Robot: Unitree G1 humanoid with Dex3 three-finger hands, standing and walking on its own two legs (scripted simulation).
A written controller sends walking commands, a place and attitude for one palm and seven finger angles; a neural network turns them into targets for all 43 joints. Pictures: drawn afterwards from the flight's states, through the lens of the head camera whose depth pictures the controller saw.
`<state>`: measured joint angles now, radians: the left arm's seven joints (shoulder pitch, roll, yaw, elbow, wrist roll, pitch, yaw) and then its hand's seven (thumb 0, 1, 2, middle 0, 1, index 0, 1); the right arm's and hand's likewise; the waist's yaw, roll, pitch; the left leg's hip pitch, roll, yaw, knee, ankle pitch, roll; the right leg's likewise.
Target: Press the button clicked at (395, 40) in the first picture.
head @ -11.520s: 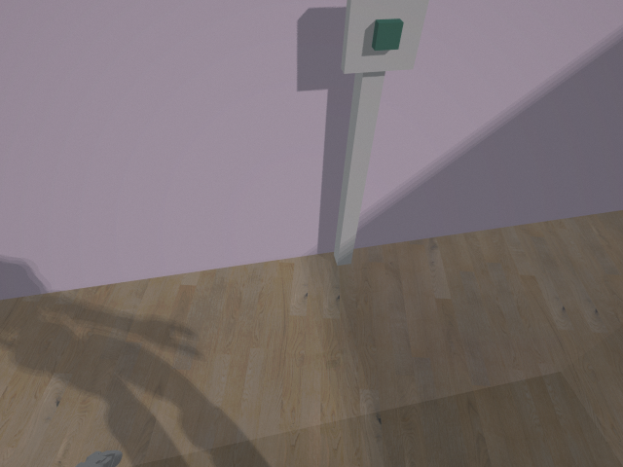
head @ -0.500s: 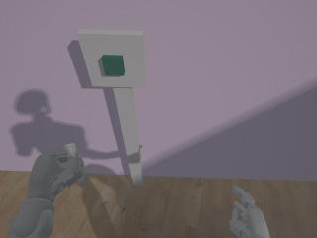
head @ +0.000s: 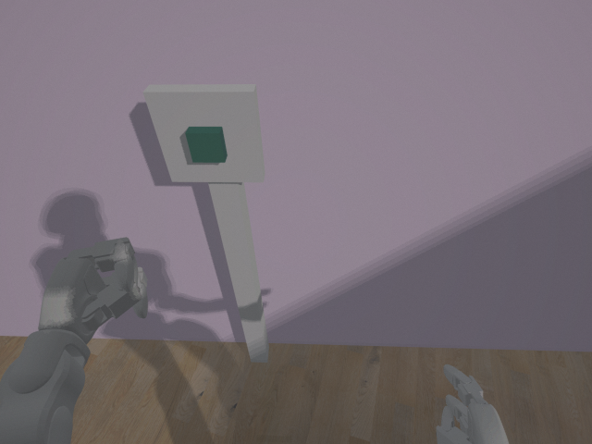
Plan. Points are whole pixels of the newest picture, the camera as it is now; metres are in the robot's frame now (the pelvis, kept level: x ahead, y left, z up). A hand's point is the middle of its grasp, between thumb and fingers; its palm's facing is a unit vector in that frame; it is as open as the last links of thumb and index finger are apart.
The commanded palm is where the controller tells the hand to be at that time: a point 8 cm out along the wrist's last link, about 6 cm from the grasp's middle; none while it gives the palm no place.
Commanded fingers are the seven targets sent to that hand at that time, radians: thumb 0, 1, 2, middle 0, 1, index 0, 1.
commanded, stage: raise the hand and make a fist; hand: left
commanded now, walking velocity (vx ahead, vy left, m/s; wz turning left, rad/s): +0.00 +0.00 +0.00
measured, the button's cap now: (207, 143) +0.55 +0.22 +0.15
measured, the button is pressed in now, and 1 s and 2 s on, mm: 0 0 0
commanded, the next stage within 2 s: aim a knuckle at the button in 0.22 s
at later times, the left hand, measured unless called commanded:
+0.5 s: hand (143, 289) +0.24 +0.21 +0.14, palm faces +0.14 -0.99 -0.05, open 3.1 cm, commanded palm +0.22 +0.25 +0.14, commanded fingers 0.00 0.90 0.90 -1.30 -1.50 -1.30 -1.50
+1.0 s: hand (187, 235) +0.34 +0.19 +0.13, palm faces +0.09 -1.00 -0.01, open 3.1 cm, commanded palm +0.32 +0.24 +0.13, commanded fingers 0.00 0.90 0.90 -1.30 -1.50 -1.30 -1.50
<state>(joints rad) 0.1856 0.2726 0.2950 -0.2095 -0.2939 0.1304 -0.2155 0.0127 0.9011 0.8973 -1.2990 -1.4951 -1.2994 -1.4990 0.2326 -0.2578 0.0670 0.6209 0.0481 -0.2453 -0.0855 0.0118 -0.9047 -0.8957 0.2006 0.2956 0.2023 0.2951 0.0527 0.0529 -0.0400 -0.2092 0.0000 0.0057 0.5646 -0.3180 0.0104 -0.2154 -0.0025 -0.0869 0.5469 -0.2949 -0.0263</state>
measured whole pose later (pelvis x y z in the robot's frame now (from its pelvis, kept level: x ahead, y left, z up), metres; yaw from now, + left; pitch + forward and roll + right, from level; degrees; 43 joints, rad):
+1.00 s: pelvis -0.01 +0.01 +0.00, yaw -1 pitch +0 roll +0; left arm -0.26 0.24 0.23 0.26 -0.20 0.04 -0.11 0.01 0.90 0.90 -1.30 -1.50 -1.30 -1.50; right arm 0.24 -0.25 0.06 0.66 0.04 -0.18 -0.09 0.01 -0.91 -0.90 0.20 0.30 0.20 0.30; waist 0.02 0.03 -0.01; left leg -0.25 -0.01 0.03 0.55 -0.30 0.02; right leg -0.27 -0.01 -0.06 0.55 -0.27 -0.02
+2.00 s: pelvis -0.01 +0.01 -0.01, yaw -2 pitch +7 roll -1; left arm -0.69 0.30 0.30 0.88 -0.12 -0.23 -0.07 0.02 0.90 0.90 -1.30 -1.50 -1.30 -1.50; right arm 0.34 -0.26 0.02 0.67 0.02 -0.06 -0.04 0.01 -0.91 -0.90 0.20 0.30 0.20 0.29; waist -0.06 0.02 -0.04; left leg -0.43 0.01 0.04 0.65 -0.33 0.02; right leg -0.45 0.01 -0.05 0.62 -0.29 -0.02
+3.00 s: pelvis -0.01 +0.01 -0.01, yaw -3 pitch +11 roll -1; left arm -0.90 0.42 0.38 1.14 -0.07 -0.28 -0.10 0.01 0.89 0.90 -1.30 -1.50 -1.30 -1.50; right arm 0.41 -0.27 0.02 0.67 0.00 -0.01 -0.03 0.00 -0.91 -0.90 0.20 0.30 0.20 0.29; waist -0.12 0.02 -0.05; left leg -0.54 0.02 0.04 0.71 -0.35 0.02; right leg -0.55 0.01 -0.05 0.66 -0.30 -0.02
